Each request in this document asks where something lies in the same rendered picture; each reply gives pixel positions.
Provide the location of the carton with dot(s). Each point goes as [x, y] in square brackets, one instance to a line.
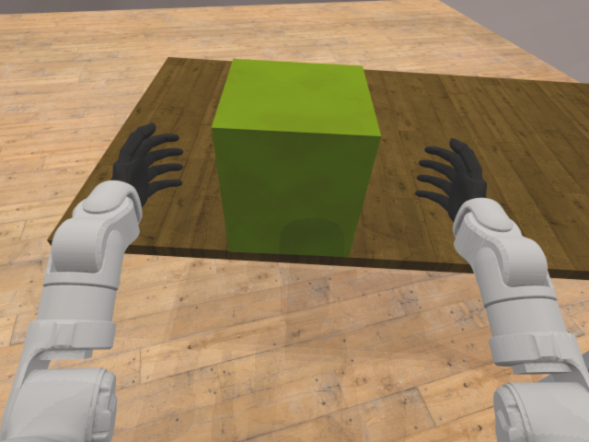
[295, 145]

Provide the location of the right robot forearm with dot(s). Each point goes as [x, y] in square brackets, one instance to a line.
[528, 331]

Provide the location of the table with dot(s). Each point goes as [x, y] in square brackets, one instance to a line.
[530, 137]

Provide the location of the right robot hand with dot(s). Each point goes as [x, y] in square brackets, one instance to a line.
[466, 177]

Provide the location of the robot left upper arm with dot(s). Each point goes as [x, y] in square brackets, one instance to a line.
[65, 405]

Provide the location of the robot right upper arm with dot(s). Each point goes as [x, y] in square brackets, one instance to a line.
[541, 412]

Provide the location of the left robot forearm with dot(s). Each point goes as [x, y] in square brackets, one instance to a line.
[82, 276]

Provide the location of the left robot hand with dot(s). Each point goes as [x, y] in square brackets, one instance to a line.
[134, 160]

